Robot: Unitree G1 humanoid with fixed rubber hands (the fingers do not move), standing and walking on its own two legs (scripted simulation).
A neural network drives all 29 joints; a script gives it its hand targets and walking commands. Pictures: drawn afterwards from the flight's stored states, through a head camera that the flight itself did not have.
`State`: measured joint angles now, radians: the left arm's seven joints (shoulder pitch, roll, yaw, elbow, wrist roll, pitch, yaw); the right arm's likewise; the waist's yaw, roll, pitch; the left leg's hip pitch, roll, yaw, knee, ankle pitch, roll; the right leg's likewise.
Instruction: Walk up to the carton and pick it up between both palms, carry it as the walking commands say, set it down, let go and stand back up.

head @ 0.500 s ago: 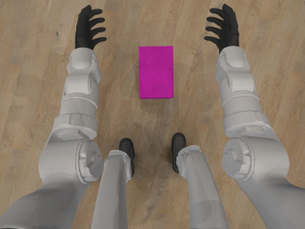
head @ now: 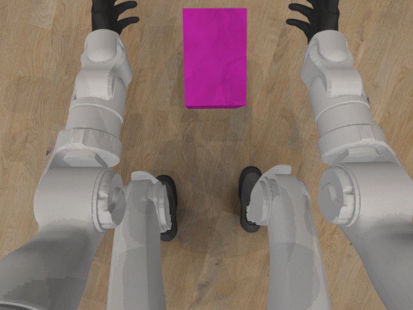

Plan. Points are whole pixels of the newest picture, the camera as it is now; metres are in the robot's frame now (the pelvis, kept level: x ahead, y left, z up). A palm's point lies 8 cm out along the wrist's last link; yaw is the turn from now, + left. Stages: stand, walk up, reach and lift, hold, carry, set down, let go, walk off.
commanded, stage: reach and lift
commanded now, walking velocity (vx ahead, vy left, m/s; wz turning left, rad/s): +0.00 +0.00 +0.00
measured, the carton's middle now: (213, 65) +0.53 -0.03 -0.41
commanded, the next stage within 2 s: none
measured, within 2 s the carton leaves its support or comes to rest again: neither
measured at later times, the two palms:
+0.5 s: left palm (136, 56) +0.53 +0.14 -0.27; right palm (287, 56) +0.52 -0.18 -0.28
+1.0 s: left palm (142, 62) +0.53 +0.14 -0.34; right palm (280, 58) +0.53 -0.18 -0.33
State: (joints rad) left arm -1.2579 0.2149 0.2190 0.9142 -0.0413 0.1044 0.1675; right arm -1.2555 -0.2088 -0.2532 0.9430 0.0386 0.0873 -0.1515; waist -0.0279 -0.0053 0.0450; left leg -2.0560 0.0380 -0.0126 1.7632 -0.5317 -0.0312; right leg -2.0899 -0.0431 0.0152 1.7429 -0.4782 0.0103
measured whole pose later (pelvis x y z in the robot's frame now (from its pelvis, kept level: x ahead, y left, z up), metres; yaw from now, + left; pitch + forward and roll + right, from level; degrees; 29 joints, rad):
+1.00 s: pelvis -0.02 +0.00 -0.13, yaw +1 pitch +35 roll +0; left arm -1.60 0.34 -0.01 1.24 -0.25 0.01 0.13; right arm -1.62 -0.38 0.00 1.32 0.29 -0.02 -0.11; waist -0.03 0.00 0.50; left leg -2.27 0.00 -0.04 2.24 -0.58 -0.04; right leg -2.30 -0.04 0.04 2.22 -0.53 0.02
